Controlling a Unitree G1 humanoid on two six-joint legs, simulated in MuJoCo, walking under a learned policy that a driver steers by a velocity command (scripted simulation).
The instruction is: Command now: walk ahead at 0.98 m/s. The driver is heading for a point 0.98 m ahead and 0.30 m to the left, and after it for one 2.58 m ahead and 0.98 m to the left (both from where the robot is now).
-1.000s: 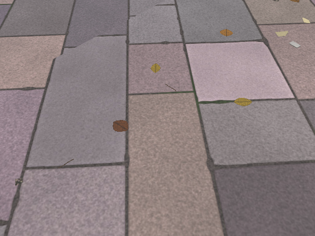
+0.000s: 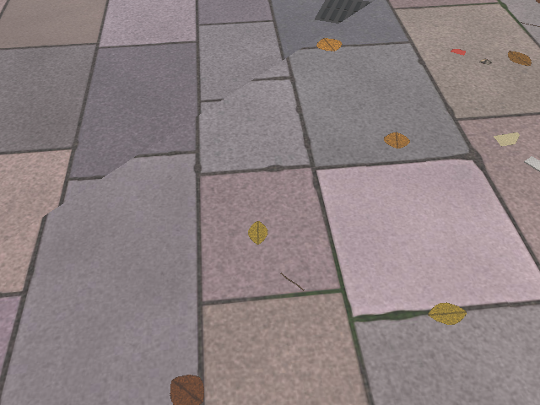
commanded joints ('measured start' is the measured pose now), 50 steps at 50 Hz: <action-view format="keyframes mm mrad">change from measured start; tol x64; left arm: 1 -121 61 1 -81 -5 -8 -8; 50 -243 85 -16 -217 -6 -9 26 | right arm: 1 -56 -83 -7 -74 19 -41 6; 50 -43 -222 -70 -143 21 11 -11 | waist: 1 27 7 187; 50 -67 62 57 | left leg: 1 -220 217 -186 -347 141 78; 10 295 320 -82 63 1361 -10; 14 -585 85 -196 1171 -118 18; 33 -159 27 124 359 296 93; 37 500 337 -750 124 144 423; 50 -145 112 -471 -122 508 145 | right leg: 1 27 -17 -61 -250 199 17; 13 1238 -272 505 -630 -398 -238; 33 795 -102 -315 -576 1270 85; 37 -95 178 -15 616 -398 92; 50 219 72 -42 -466 208 120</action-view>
